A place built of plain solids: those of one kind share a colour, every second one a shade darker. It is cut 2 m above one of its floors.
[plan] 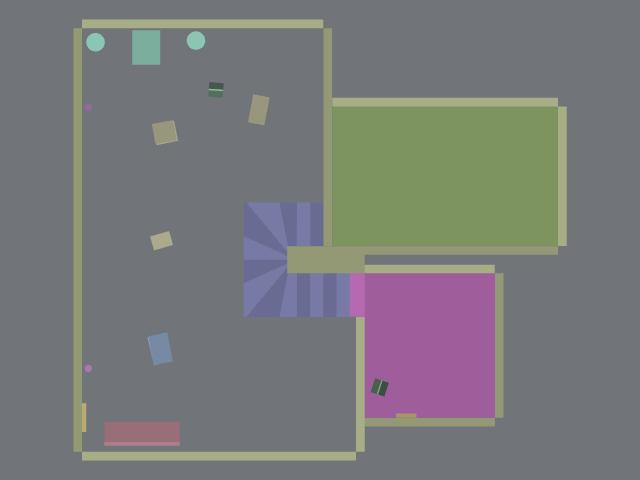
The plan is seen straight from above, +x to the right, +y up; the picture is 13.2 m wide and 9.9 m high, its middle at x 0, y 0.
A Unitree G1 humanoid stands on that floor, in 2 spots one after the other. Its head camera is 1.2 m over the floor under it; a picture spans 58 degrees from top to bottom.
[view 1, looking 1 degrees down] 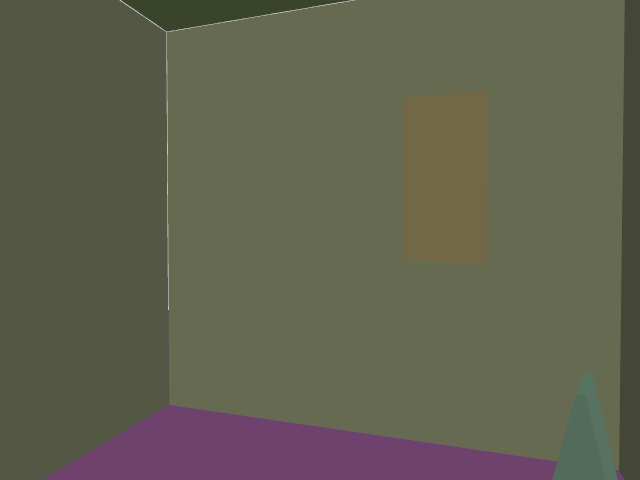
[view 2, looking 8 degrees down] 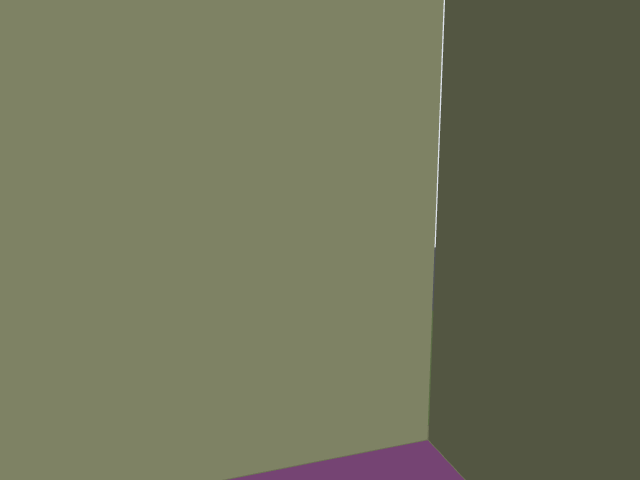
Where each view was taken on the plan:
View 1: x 1.69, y -1.15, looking -72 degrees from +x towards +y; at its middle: wall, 2.65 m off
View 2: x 2.58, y -2.32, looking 73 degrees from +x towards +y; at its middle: wall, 1.73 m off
